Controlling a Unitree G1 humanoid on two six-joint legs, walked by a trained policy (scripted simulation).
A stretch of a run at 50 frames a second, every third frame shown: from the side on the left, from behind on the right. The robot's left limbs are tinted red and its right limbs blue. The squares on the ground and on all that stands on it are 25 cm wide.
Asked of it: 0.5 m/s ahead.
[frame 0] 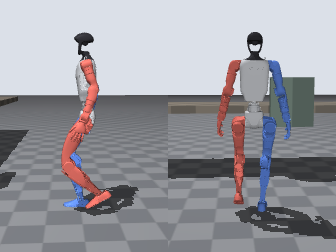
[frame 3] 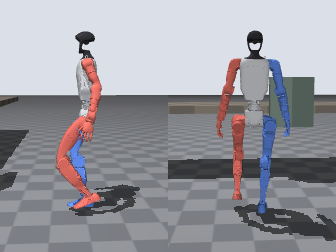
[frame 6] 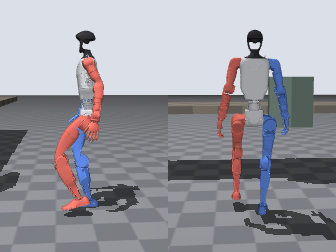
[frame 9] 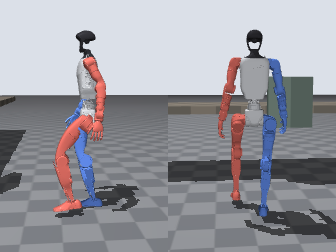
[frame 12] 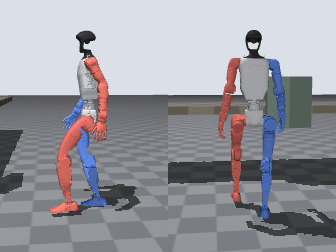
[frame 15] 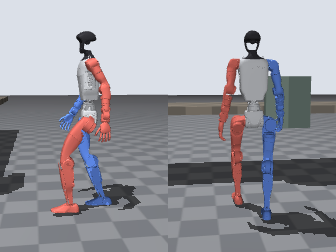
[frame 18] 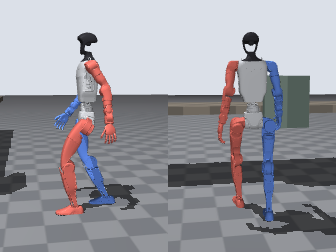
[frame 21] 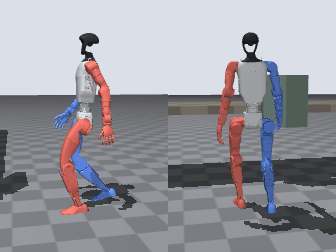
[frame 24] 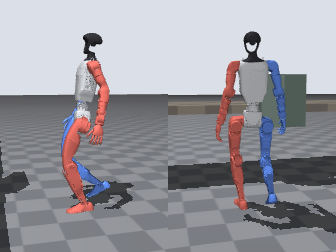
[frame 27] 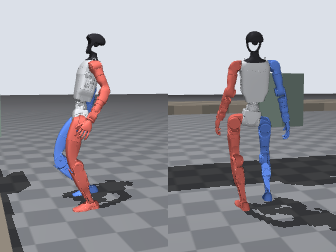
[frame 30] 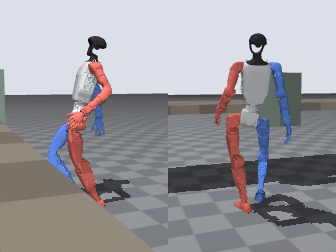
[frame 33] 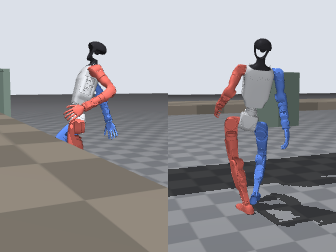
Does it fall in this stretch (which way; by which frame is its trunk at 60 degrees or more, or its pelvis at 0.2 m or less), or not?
no
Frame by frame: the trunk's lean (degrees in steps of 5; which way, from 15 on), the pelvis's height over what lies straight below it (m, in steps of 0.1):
0: 5, 0.8
3: 0, 0.8
6: 0, 0.8
9: 0, 0.8
12: 5, 0.8
15: 5, 0.8
18: 0, 0.8
21: 5, 0.7
24: 10, 0.7
27: 15 backward, 0.7
30: 20 backward, 0.7
33: 20 backward, 0.7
